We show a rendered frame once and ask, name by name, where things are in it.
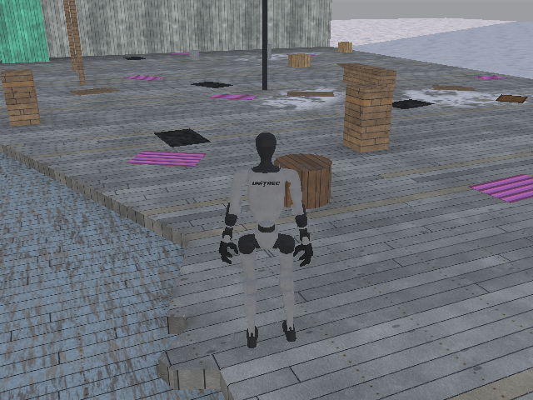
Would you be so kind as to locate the right robot forearm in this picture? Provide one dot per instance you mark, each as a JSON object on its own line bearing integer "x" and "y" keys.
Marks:
{"x": 303, "y": 229}

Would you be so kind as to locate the left robot shin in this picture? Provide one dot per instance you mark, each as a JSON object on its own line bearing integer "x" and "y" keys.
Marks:
{"x": 250, "y": 304}

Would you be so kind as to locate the left robot forearm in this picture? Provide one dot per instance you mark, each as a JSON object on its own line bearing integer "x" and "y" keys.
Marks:
{"x": 229, "y": 225}

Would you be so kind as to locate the robot left hand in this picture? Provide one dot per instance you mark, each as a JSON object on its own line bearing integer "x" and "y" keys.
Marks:
{"x": 223, "y": 251}

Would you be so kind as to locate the right robot shin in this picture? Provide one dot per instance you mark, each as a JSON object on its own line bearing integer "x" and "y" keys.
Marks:
{"x": 288, "y": 299}

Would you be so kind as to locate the robot shin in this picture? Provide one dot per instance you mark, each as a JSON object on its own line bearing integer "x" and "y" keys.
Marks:
{"x": 288, "y": 299}
{"x": 250, "y": 304}

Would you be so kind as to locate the left robot upper arm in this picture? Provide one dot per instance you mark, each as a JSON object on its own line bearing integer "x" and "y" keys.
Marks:
{"x": 239, "y": 177}

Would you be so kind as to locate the robot right hand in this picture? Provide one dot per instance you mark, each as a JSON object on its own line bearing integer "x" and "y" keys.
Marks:
{"x": 307, "y": 255}

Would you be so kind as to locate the right robot upper arm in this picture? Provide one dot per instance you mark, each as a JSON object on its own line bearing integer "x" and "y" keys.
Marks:
{"x": 295, "y": 190}

